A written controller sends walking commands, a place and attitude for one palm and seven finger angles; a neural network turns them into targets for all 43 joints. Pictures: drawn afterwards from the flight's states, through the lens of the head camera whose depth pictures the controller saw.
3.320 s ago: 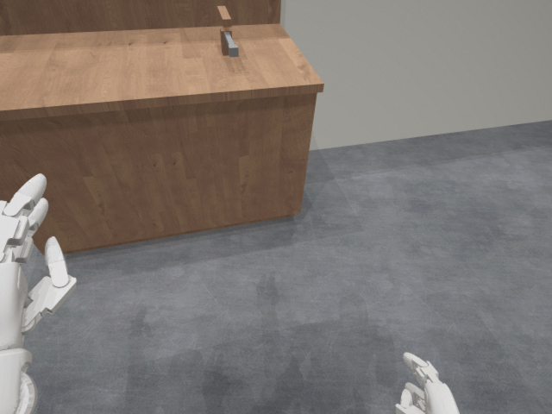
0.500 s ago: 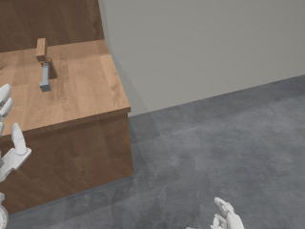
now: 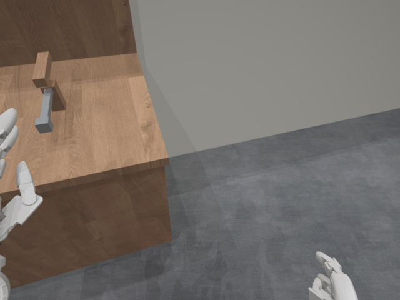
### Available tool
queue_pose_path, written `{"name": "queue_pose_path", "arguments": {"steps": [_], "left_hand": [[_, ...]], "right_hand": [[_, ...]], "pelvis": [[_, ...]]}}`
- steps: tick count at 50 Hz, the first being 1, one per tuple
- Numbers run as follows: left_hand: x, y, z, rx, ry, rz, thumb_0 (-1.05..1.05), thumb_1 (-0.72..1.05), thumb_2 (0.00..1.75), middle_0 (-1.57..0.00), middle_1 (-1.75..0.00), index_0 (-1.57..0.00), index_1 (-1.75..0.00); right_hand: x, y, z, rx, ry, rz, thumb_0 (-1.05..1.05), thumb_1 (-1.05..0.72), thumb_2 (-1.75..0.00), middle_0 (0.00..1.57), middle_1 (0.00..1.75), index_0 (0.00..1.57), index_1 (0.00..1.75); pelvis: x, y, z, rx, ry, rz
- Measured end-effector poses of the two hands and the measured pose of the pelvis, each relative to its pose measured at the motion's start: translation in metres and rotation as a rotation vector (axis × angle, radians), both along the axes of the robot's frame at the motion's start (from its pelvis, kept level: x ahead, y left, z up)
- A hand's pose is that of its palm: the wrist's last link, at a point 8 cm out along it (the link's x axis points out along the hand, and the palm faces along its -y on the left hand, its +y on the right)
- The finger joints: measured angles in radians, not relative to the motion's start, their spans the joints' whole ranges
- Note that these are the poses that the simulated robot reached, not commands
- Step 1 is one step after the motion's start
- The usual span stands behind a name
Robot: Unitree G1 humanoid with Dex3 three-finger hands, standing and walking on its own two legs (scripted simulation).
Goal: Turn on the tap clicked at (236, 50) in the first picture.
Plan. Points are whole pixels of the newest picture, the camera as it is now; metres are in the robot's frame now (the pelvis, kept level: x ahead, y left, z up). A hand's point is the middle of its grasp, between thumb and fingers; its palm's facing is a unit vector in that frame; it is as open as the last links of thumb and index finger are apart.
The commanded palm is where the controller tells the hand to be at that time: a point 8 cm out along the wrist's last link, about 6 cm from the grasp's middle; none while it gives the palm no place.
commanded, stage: come to a stop and stand still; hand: left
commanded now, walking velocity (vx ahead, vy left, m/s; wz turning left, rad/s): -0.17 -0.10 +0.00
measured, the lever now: (44, 125) +0.47 +0.40 +0.06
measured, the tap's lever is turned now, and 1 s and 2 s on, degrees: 0 0 0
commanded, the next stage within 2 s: look again from close up in 1.46 s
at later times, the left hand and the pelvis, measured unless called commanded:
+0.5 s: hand (18, 152) +0.25 +0.26 +0.22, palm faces +0.52 -0.73 -0.44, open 7.4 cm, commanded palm +0.16 +0.24 +0.19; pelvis -0.01 -0.03 +0.00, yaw -2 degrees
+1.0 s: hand (47, 178) +0.24 +0.24 +0.18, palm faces +0.34 -0.88 -0.34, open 7.4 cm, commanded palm +0.19 +0.27 +0.19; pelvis +0.01 +0.01 +0.01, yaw -4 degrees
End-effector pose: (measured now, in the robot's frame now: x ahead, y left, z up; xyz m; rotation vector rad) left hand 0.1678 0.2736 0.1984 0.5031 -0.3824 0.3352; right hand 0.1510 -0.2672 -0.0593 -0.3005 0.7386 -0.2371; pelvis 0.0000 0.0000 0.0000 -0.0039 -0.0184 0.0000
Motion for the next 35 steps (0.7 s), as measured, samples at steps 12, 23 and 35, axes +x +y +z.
{"name": "queue_pose_path", "arguments": {"steps": [12,23,35], "left_hand": [[0.024,0.016,0.002,-0.066,0.001,0.021,0.02,0.89,0.89,-0.20,-0.30,-0.21,-0.30],[0.037,0.023,0.041,0.138,-0.054,0.111,0.02,0.88,0.89,-0.22,-0.30,-0.22,-0.30],[0.012,-0.044,-0.050,-0.095,0.278,-0.141,0.02,0.89,0.89,-0.21,-0.30,-0.21,-0.30]], "right_hand": [[0.023,0.084,-0.002,0.181,-0.023,0.125,0.01,-0.90,-0.90,0.20,0.30,0.20,0.30],[0.003,0.044,-0.031,0.182,0.059,0.188,0.01,-0.90,-0.90,0.21,0.30,0.21,0.30],[-0.042,-0.025,0.008,0.026,-0.018,-0.024,0.02,-0.91,-0.90,0.20,0.30,0.20,0.30]], "pelvis": [[0.014,0.007,0.010,-0.022,-0.003,0.000],[-0.009,-0.029,0.003,-0.013,-0.011,-0.008],[-0.011,-0.025,0.008,0.001,-0.012,-0.077]]}}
